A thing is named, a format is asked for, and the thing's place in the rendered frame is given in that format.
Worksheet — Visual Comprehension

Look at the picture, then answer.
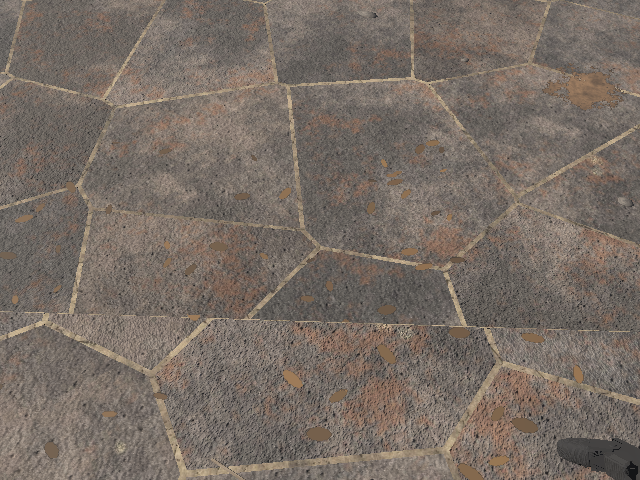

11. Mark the robot right hand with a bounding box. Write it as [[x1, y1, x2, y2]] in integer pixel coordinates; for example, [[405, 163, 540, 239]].
[[557, 438, 640, 480]]

